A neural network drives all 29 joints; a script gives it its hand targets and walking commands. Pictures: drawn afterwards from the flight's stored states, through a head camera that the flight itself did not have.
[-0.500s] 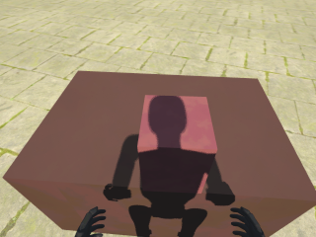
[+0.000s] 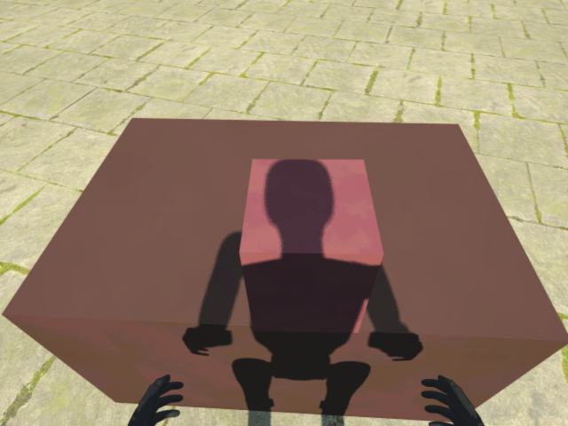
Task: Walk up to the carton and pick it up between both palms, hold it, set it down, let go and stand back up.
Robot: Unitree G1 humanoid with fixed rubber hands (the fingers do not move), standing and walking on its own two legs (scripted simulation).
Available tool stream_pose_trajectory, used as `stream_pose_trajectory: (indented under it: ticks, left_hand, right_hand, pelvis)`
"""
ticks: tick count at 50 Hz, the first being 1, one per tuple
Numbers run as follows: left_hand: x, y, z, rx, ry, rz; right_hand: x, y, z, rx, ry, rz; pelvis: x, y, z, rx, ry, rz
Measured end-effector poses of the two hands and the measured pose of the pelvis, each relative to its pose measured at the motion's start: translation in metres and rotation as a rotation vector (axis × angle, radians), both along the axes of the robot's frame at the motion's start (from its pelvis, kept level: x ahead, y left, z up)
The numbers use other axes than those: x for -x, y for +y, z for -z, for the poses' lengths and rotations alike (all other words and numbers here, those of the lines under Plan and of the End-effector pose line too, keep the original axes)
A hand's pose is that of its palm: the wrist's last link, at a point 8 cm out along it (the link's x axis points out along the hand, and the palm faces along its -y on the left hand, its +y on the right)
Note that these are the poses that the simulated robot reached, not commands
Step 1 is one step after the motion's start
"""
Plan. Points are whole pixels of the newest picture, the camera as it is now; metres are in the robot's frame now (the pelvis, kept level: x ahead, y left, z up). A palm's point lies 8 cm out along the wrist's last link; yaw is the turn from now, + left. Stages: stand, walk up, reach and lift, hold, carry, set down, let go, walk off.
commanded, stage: let go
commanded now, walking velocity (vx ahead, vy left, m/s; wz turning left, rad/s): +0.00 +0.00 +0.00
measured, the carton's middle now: (306, 248) +0.45 -0.01 -0.04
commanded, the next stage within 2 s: stand in 0.26 s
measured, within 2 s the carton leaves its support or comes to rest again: neither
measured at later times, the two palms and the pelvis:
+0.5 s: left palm out of the picture +0.09 +0.26 -0.10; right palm out of the picture +0.10 -0.24 -0.12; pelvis +0.00 +0.00 -0.01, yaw +5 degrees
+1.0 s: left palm out of the picture -0.04 +0.25 -0.14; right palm out of the picture +0.08 -0.22 -0.13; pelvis -0.01 +0.01 -0.01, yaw +10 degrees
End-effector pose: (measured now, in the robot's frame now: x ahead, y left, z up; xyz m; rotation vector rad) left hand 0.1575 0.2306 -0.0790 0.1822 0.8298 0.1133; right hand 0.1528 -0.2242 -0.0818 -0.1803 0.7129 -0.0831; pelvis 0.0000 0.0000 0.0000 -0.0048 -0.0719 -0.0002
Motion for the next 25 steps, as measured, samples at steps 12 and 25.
stream_pose_trajectory:
  ticks: [12,25]
  left_hand:
    - [-0.003,-0.009,0.001,0.026,-0.007,-0.005]
    - [0.066,0.032,0.026,-0.041,0.084,-0.131]
  right_hand:
    - [0.005,-0.005,-0.004,0.01,-0.009,0.004]
    - [0.048,-0.013,0.034,0.05,0.308,-0.014]
  pelvis:
    - [0.001,-0.002,0.001,-0.002,0.002,0.005]
    - [0.002,-0.001,0.01,0.016,0.059,-0.094]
